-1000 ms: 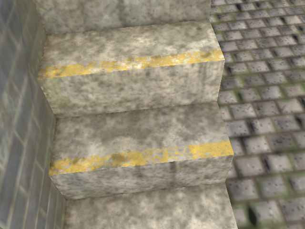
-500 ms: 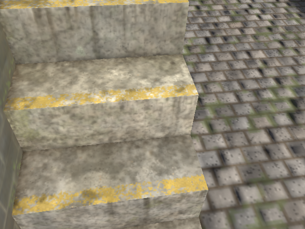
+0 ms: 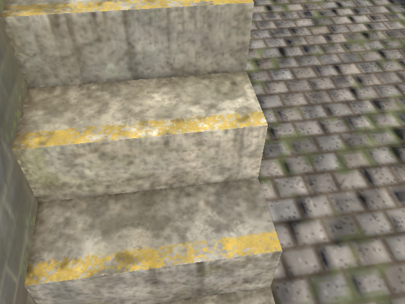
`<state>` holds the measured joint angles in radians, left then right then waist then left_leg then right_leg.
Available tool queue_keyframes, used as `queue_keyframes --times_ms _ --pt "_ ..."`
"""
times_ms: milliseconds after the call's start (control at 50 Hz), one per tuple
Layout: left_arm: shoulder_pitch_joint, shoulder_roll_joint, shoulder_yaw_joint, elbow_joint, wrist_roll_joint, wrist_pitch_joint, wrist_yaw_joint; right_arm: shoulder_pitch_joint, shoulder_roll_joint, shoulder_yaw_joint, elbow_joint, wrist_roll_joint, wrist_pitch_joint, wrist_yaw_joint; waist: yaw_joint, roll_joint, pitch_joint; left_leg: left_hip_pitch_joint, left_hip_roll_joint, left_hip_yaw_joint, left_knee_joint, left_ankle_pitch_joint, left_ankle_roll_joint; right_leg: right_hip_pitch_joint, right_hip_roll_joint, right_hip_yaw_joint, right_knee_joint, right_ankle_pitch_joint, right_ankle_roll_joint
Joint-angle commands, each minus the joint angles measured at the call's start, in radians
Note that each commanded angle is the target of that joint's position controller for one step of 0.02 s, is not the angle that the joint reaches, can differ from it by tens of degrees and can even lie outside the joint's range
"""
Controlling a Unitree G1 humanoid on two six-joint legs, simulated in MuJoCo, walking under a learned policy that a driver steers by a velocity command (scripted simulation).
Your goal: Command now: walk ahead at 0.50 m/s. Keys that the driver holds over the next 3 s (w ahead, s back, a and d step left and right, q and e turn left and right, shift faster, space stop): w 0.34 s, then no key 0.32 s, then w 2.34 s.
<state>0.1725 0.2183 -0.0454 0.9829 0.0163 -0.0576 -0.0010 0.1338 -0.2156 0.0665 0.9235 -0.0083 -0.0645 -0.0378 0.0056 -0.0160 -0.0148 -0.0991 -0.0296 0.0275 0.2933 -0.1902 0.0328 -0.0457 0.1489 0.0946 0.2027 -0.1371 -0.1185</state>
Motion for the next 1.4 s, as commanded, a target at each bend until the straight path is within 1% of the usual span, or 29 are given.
queue_keyframes --times_ms 20,100,120,160,340,380,400,420,600,620,640,660,680,700,760,820,880,960,1020,1040,1100,1120,1200,1400 --pt "-0.025 0.097 0.016 -0.047 0.000 -0.012 0.002 -0.038 -0.101 -0.019 -0.051 0.001 -0.012 -0.002 -0.003 0.019 -0.020 0.042 0.134 -0.131 -0.022 0.112 -0.001 -0.046 -0.230 0.160 -0.016 0.256 0.045" --pt "-0.026 0.100 0.014 -0.046 0.000 -0.012 0.002 -0.039 -0.105 -0.018 -0.047 0.002 -0.012 -0.002 -0.002 0.017 -0.022 0.039 0.135 -0.132 -0.024 0.112 -0.003 -0.038 -0.231 0.161 -0.020 0.260 0.047" --pt "-0.035 0.099 0.014 -0.043 0.002 -0.014 0.005 -0.047 -0.104 -0.020 -0.045 0.007 -0.012 0.003 0.003 0.026 -0.023 0.030 0.134 -0.130 -0.020 0.101 0.001 -0.024 -0.232 0.155 -0.021 0.250 0.041" --pt "-0.035 0.102 0.012 -0.038 0.002 -0.016 0.006 -0.049 -0.103 -0.020 -0.044 0.006 -0.013 0.006 0.001 0.019 -0.020 0.027 0.134 -0.130 -0.022 0.097 0.000 -0.024 -0.233 0.157 -0.024 0.246 0.038" --pt "-0.046 0.106 0.009 -0.031 -0.001 -0.018 0.008 -0.056 -0.107 -0.022 -0.031 0.007 -0.012 0.006 0.003 0.014 -0.024 0.026 0.135 -0.133 -0.020 0.109 -0.004 -0.006 -0.235 0.160 -0.026 0.278 0.042" --pt "-0.025 0.108 0.008 -0.017 0.000 -0.018 0.009 -0.042 -0.109 -0.021 -0.019 0.009 -0.011 0.005 0.003 0.015 -0.021 0.032 0.142 -0.135 -0.019 0.147 -0.005 0.006 -0.239 0.152 -0.015 0.358 0.049" --pt "-0.013 0.112 0.009 -0.011 -0.001 -0.017 0.009 -0.032 -0.112 -0.022 -0.011 0.010 -0.010 0.004 0.004 0.013 -0.025 0.035 0.143 -0.134 -0.014 0.158 -0.005 0.015 -0.241 0.150 -0.008 0.391 0.052" --pt "-0.004 0.114 0.009 -0.005 -0.004 -0.014 0.008 -0.026 -0.112 -0.022 -0.003 0.007 -0.007 0.007 0.004 0.016 -0.025 0.036 0.142 -0.130 -0.011 0.162 -0.005 0.020 -0.242 0.148 -0.005 0.408 0.055" --pt "0.032 0.121 0.013 0.034 -0.009 0.005 0.013 0.004 -0.110 -0.028 0.049 0.010 0.012 0.005 0.001 0.020 -0.001 0.035 0.149 -0.129 0.006 0.147 -0.004 0.005 -0.239 0.153 0.000 0.384 0.057" --pt "0.039 0.122 0.014 0.038 -0.014 0.006 0.015 0.005 -0.114 -0.030 0.055 0.010 0.015 0.007 0.011 0.033 0.007 0.031 0.148 -0.124 0.017 0.156 -0.005 0.006 -0.246 0.161 -0.011 0.398 0.064" --pt "0.043 0.125 0.014 0.044 -0.015 0.009 0.018 0.013 -0.110 -0.030 0.060 0.010 0.017 0.008 0.004 0.023 0.003 0.034 0.149 -0.125 0.017 0.149 -0.006 0.008 -0.244 0.160 -0.008 0.399 0.066" --pt "0.044 0.123 0.013 0.048 -0.010 0.012 0.017 0.023 -0.103 -0.029 0.064 0.011 0.018 0.006 -0.005 0.008 -0.005 0.035 0.151 -0.131 0.009 0.133 -0.005 0.010 -0.237 0.153 0.003 0.378 0.059" --pt "0.045 0.114 0.011 0.047 -0.008 0.013 0.017 0.020 -0.104 -0.028 0.068 0.009 0.020 0.005 0.001 0.018 -0.012 0.033 0.147 -0.129 0.003 0.098 -0.005 0.009 -0.235 0.159 -0.012 0.317 0.057" --pt "0.040 0.112 0.009 0.045 -0.011 0.014 0.020 0.009 -0.106 -0.029 0.069 0.005 0.024 0.006 0.010 0.032 0.004 0.027 0.141 -0.123 0.004 0.073 -0.009 -0.005 -0.239 0.173 -0.042 0.258 0.060" --pt "0.023 0.122 0.007 0.039 -0.008 0.015 0.025 0.003 -0.099 -0.026 0.066 -0.003 0.025 0.011 0.002 0.017 0.032 0.030 0.136 -0.122 -0.008 0.035 -0.012 -0.054 -0.234 0.191 -0.092 0.071 0.050" --pt "0.025 0.122 0.005 0.033 -0.010 0.009 0.024 0.016 -0.097 -0.026 0.069 -0.004 0.017 0.013 0.001 0.013 0.040 0.027 0.134 -0.121 -0.007 0.043 -0.010 -0.061 -0.234 0.197 -0.108 0.034 0.043" --pt "0.031 0.120 0.005 0.027 -0.012 0.003 0.021 0.026 -0.095 -0.025 0.068 -0.002 0.009 0.013 0.003 0.013 0.031 0.016 0.134 -0.121 -0.005 0.056 -0.007 -0.035 -0.234 0.193 -0.095 0.100 0.039" --pt "0.035 0.117 0.006 0.017 -0.012 -0.003 0.020 0.029 -0.094 -0.025 0.061 0.003 0.003 0.010 0.006 0.014 0.013 0.002 0.133 -0.121 0.001 0.076 -0.005 0.007 -0.235 0.182 -0.062 0.239 0.039" --pt "0.036 0.115 0.006 0.011 -0.012 -0.006 0.021 0.025 -0.093 -0.026 0.054 0.007 0.001 0.005 0.007 0.014 -0.001 0.002 0.132 -0.123 0.003 0.096 -0.006 0.034 -0.237 0.173 -0.042 0.357 0.048" --pt "0.031 0.112 0.004 0.006 -0.012 -0.007 0.023 0.025 -0.096 -0.028 0.054 0.012 0.000 0.002 0.005 0.015 -0.005 0.004 0.133 -0.124 0.003 0.099 -0.004 0.042 -0.238 0.174 -0.038 0.387 0.047" --pt "0.023 0.115 0.005 -0.004 -0.011 -0.007 0.023 0.017 -0.094 -0.028 0.049 0.012 0.000 0.000 0.005 0.016 -0.012 0.008 0.134 -0.126 0.004 0.113 -0.004 0.055 -0.241 0.171 -0.029 0.440 0.049" --pt "0.022 0.108 0.001 -0.005 -0.008 -0.008 0.023 0.019 -0.084 -0.026 0.050 0.011 0.002 0.001 0.006 0.017 -0.012 0.014 0.138 -0.131 0.002 0.128 -0.003 0.056 -0.245 0.172 -0.029 0.457 0.050" --pt "0.011 0.114 0.001 -0.013 -0.008 -0.011 0.024 0.002 -0.093 -0.031 0.041 0.012 0.004 0.001 0.005 0.020 -0.019 0.026 0.140 -0.132 0.000 0.143 -0.004 0.063 -0.247 0.172 -0.028 0.483 0.054" --pt "-0.011 0.116 -0.001 -0.022 -0.007 -0.013 0.022 -0.031 -0.097 -0.037 0.026 0.012 0.003 0.002 0.003 0.021 -0.031 0.049 0.146 -0.138 -0.013 0.161 -0.005 0.059 -0.250 0.173 -0.038 0.475 0.057"
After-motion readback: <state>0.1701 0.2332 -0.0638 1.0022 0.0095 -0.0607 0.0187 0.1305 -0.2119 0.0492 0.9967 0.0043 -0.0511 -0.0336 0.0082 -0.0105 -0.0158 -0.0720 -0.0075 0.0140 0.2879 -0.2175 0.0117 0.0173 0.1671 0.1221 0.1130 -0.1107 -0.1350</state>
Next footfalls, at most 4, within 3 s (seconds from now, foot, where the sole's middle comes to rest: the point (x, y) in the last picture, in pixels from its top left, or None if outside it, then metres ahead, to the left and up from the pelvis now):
none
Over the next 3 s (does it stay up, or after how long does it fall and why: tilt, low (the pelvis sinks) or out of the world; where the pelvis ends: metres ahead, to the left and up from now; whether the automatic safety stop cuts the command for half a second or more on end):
stays up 0.01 -0.01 0.00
